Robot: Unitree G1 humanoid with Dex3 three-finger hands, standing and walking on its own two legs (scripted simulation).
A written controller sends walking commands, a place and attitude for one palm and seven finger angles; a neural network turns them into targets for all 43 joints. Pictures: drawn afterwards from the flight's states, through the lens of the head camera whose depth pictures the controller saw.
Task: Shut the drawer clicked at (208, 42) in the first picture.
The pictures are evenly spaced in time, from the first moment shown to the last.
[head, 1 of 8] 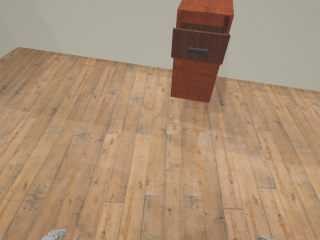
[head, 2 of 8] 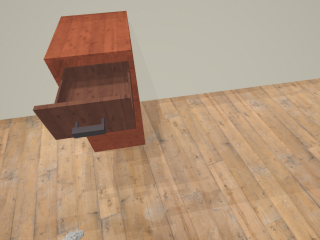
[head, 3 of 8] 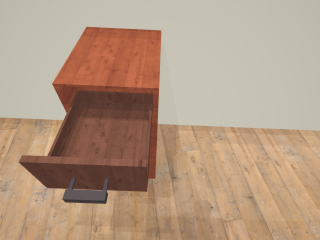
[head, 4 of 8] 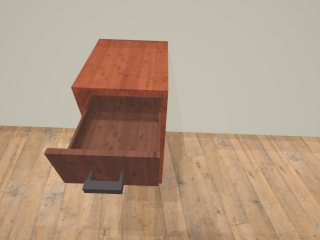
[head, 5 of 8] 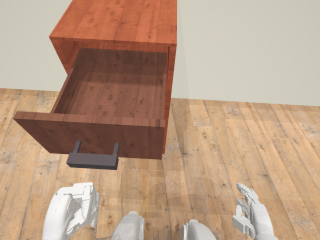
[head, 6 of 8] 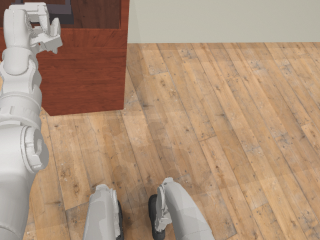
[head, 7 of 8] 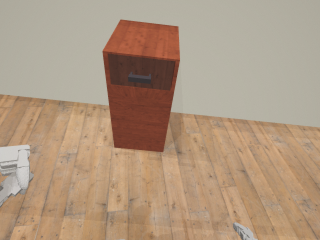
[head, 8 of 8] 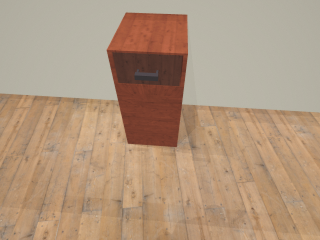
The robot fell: no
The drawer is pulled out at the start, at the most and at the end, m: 0.30 0.30 0.00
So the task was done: yes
